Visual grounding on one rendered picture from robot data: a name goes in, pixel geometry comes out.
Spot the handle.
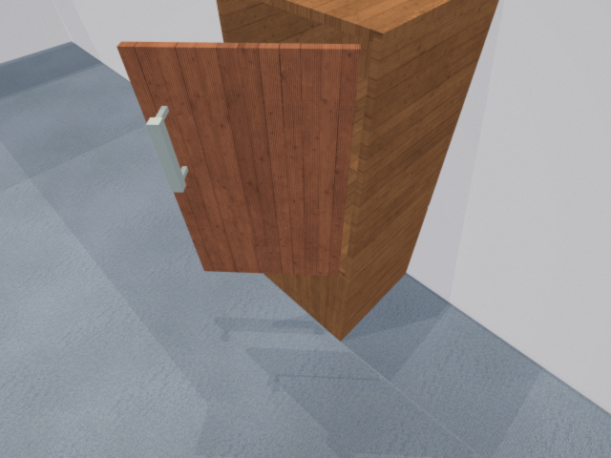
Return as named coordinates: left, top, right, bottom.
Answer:
left=146, top=106, right=188, bottom=193

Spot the cupboard door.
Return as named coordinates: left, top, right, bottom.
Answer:
left=117, top=42, right=361, bottom=276

